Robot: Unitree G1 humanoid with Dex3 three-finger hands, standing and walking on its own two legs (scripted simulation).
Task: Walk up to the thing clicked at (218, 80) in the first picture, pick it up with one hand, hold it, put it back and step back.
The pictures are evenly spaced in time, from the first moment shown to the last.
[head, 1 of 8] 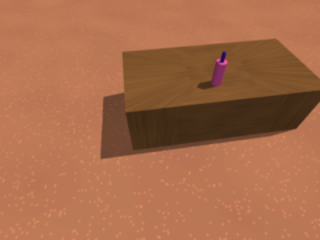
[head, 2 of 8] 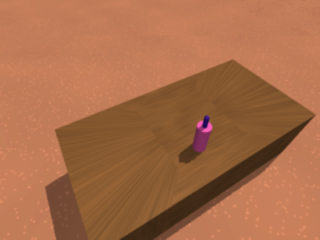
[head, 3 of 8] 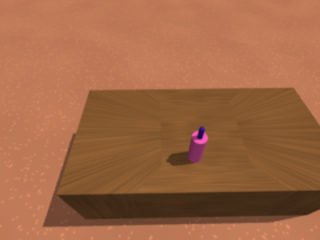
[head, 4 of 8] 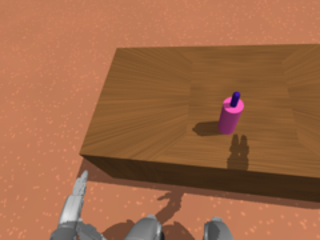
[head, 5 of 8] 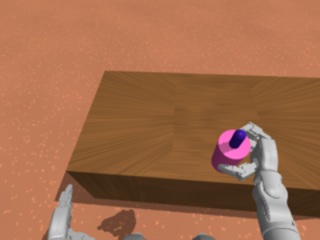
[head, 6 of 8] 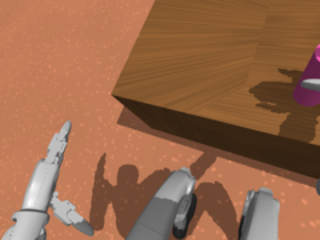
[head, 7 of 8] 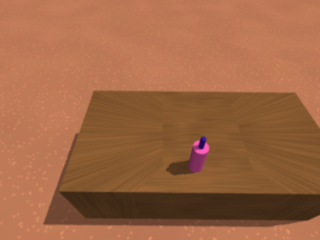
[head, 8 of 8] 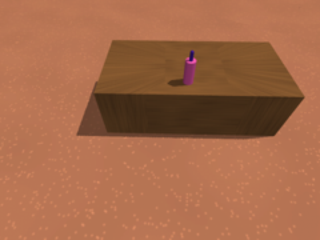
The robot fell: no
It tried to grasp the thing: yes
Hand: right
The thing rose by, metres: 0.26
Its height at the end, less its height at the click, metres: +0.00
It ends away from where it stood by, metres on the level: 0.05
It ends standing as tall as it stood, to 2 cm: yes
